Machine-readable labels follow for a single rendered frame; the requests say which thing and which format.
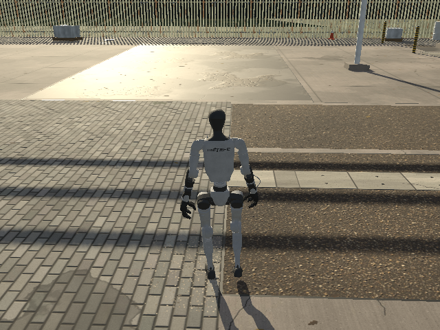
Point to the left robot upper arm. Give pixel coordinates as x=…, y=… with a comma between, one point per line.
x=197, y=145

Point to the robot left thigh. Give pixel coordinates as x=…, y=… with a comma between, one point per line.
x=203, y=204

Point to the right robot upper arm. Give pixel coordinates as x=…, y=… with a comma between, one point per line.
x=243, y=155

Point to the robot head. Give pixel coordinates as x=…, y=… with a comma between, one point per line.
x=217, y=119

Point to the right robot hand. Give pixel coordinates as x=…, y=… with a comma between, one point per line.
x=254, y=197

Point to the robot left forearm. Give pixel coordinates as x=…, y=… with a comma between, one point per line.
x=188, y=187

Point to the robot right forearm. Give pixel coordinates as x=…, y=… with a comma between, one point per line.
x=250, y=182

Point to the left robot hand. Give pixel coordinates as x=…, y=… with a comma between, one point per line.
x=183, y=208

